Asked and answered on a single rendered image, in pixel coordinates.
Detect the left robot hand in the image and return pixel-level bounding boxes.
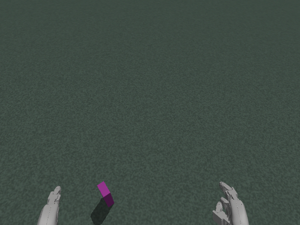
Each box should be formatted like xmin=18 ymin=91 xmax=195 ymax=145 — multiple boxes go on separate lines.
xmin=37 ymin=186 xmax=61 ymax=225

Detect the carton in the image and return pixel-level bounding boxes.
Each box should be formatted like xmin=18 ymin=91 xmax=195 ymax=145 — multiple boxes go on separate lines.
xmin=97 ymin=181 xmax=114 ymax=207

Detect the right robot hand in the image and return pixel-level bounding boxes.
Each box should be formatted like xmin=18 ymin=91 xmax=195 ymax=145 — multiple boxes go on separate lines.
xmin=212 ymin=182 xmax=249 ymax=225

